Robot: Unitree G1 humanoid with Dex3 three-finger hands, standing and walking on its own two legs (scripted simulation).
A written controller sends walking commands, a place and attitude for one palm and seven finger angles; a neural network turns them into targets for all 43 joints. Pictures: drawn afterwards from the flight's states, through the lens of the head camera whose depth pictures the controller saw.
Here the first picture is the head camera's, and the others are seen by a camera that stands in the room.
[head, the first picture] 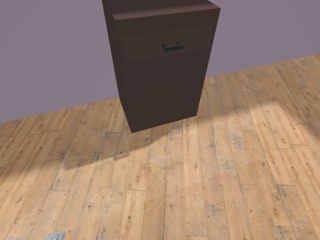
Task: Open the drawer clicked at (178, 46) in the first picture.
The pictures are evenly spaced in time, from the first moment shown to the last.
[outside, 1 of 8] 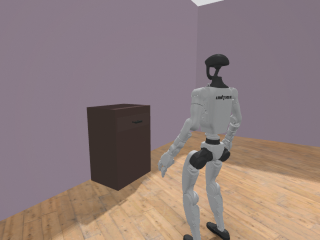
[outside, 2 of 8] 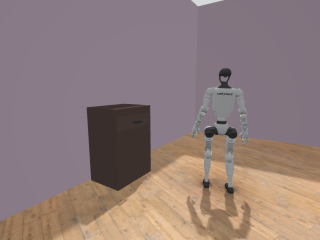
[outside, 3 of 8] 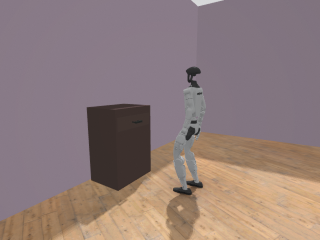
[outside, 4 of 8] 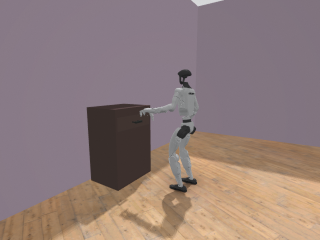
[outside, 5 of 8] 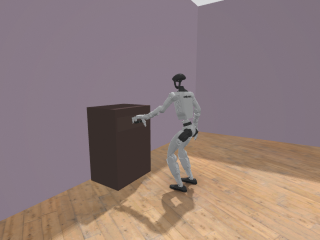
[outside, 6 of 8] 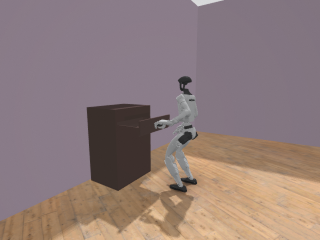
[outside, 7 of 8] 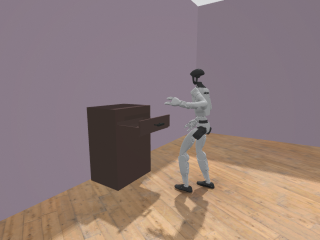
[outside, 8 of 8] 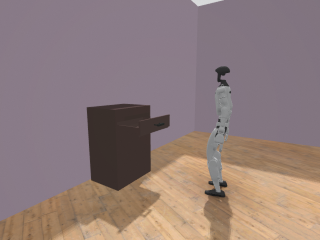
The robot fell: no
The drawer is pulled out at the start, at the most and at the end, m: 0.00 0.30 0.30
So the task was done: yes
